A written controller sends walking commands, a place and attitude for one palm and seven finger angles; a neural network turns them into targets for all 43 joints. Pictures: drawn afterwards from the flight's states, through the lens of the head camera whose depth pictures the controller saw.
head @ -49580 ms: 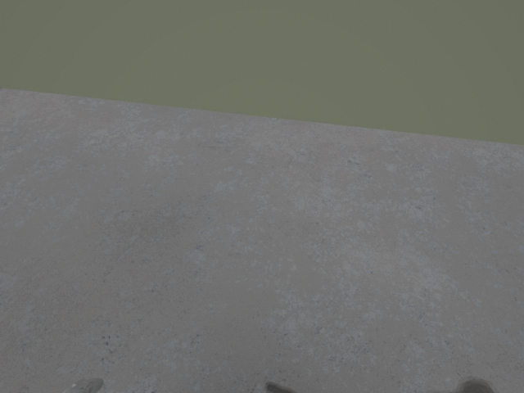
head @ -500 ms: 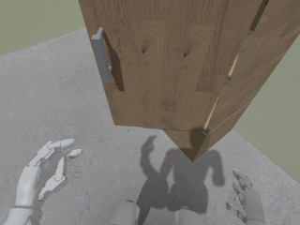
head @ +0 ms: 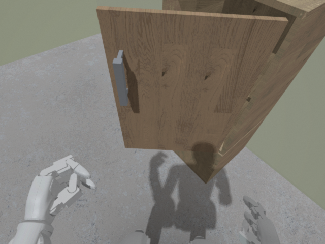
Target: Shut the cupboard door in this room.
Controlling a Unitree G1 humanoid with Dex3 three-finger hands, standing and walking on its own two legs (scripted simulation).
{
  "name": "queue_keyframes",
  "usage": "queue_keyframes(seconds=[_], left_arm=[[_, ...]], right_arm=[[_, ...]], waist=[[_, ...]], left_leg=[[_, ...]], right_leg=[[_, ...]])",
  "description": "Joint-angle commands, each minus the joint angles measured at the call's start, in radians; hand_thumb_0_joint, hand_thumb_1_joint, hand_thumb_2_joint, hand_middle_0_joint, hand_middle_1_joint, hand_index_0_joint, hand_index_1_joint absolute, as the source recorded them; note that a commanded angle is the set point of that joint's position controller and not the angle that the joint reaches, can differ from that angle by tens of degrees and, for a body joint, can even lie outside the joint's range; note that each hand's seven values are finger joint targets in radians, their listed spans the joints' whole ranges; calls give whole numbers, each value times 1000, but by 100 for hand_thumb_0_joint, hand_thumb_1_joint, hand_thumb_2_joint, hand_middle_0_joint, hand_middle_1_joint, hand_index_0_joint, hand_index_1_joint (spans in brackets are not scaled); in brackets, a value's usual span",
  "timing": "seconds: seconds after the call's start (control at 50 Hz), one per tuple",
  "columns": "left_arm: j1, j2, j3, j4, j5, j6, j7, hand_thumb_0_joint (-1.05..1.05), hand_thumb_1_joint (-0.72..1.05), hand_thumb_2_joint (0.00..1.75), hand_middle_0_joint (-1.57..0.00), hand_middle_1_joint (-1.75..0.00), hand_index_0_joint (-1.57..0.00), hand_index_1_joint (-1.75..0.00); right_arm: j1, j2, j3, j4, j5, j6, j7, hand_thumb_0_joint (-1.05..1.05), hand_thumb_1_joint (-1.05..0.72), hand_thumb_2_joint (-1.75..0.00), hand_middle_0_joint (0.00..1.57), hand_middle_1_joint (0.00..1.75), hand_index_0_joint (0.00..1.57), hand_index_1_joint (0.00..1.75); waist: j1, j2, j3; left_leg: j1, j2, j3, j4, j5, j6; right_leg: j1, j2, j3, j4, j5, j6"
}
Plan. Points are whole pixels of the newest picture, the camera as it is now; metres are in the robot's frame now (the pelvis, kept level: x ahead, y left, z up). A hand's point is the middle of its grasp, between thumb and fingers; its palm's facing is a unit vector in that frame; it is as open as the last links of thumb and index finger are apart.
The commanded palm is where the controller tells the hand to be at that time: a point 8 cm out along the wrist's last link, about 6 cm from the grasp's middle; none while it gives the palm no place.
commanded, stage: raise the hand and make a fist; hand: left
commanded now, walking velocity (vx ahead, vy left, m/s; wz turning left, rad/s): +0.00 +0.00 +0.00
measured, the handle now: (122, 79) +0.51 +0.16 +0.11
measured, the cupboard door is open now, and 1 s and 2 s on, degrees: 48 48 48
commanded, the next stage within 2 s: bring the fist close to the handle in 0.88 s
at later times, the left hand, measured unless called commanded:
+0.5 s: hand (86, 169) +0.24 +0.17 +0.11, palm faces +0.05 -1.00 -0.05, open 3.1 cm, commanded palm +0.21 +0.22 +0.11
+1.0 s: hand (100, 170) +0.24 +0.15 +0.11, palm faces +0.05 -1.00 -0.04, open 3.1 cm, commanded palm +0.22 +0.20 +0.11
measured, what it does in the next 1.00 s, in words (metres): stands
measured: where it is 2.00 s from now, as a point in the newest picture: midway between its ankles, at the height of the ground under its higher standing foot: outside the picture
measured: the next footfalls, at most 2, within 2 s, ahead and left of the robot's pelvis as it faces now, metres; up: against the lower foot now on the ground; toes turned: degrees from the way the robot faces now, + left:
none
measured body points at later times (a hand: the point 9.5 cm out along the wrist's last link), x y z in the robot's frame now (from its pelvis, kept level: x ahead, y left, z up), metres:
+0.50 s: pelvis +0.01 -0.02 +0.02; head +0.03 -0.02 +0.47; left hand +0.23 +0.23 +0.12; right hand +0.19 -0.24 -0.05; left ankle +0.02 +0.09 -0.67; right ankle +0.02 -0.14 -0.67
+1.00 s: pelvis +0.02 -0.04 +0.03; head +0.03 -0.05 +0.48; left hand +0.23 +0.20 +0.11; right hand +0.19 -0.27 -0.05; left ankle +0.02 +0.09 -0.67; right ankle +0.02 -0.14 -0.67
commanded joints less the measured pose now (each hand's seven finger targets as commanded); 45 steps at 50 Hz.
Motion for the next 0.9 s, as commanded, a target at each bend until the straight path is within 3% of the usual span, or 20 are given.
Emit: queue_keyframes(seconds=[0.0,0.04,0.16,0.24,0.32,0.38,0.52,0.6,0.64,0.7,0.76,0.8,0.88], left_arm=[[-67,109,54,-243,-8,-40,12,0,90,90,-115,-134,-115,-134],[-78,96,37,-257,-4,-24,10,0,90,90,-119,-138,-119,-138],[-113,113,56,-242,-10,21,5,0,90,90,-130,-150,-130,-150],[-149,114,56,-251,-15,36,0,0,90,90,-130,-150,-130,-150],[-166,122,70,-234,-26,46,-9,0,90,90,-130,-150,-130,-150],[-185,129,75,-242,-29,48,-10,0,90,90,-130,-150,-130,-150],[-162,119,77,-175,-29,66,-5,0,90,90,-130,-150,-130,-150],[-166,141,101,-165,-31,54,0,0,90,90,-130,-150,-130,-150],[-190,131,88,-187,-28,36,2,0,90,90,-130,-150,-130,-150],[-198,141,99,-190,-31,10,7,0,90,90,-130,-150,-130,-150],[-198,127,81,-173,-22,1,5,0,90,90,-130,-150,-130,-150],[-190,131,85,-152,-26,7,1,0,90,90,-130,-150,-130,-150],[-197,128,87,-166,-33,8,-10,0,90,90,-130,-150,-130,-150]], right_arm=[[-49,-136,-46,-168,10,-44,-10,0,-90,-90,20,30,20,30],[-42,-133,-45,-176,12,-37,-10,0,-90,-90,20,30,20,30],[-49,-128,-32,-183,18,-19,-13,0,-90,-90,20,30,20,30],[-57,-124,-26,-182,22,-16,-14,0,-90,-90,20,30,20,30],[-60,-125,-25,-172,24,-17,-18,0,-90,-90,20,30,20,30],[-63,-125,-26,-167,27,-21,-19,0,-90,-90,20,30,20,30],[-70,-125,-28,-153,29,-28,-20,0,-90,-90,20,30,20,30],[-71,-128,-33,-152,26,-28,-21,0,-90,-90,20,30,20,30],[-78,-122,-33,-154,29,-32,-19,0,-90,-90,20,30,20,30],[-77,-123,-36,-147,25,-36,-19,0,-90,-90,20,30,20,30],[-77,-121,-35,-142,26,-37,-16,0,-90,-90,20,30,20,30],[-74,-124,-35,-138,27,-34,-17,0,-90,-90,20,30,20,30],[-79,-120,-36,-143,28,-32,-18,0,-90,-90,20,30,20,30]], waist=[[9,88,-157],[1,74,-170],[8,64,-145],[11,78,-138],[9,38,-139],[13,51,-150],[15,8,-94],[19,-39,-99],[16,2,-102],[15,-38,-118],[10,0,-103],[8,-28,-86],[10,-35,-117]], left_leg=[[183,24,-74,-261,238,-48],[208,28,-73,-266,254,-52],[212,19,-62,-289,226,-46],[229,15,-50,-296,256,-43],[230,9,-35,-296,266,-32],[247,7,-26,-303,276,-31],[233,0,-5,-320,249,-22],[220,-3,6,-313,236,-18],[227,-6,14,-310,231,-19],[217,-6,15,-295,237,-16],[223,-8,20,-298,229,-16],[208,-8,18,-292,219,-14],[211,-9,21,-289,224,-15]], right_leg=[[90,50,-57,-105,141,-59],[95,49,-61,-113,154,-54],[145,49,-54,-150,164,-56],[179,47,-48,-169,197,-57],[218,43,-36,-195,225,-53],[236,41,-30,-209,237,-51],[264,29,-7,-261,219,-44],[284,22,20,-282,196,-37],[280,15,35,-289,187,-36],[300,11,57,-294,193,-31],[279,10,54,-293,192,-32],[282,8,69,-307,172,-29],[303,-2,86,-311,188,-21]])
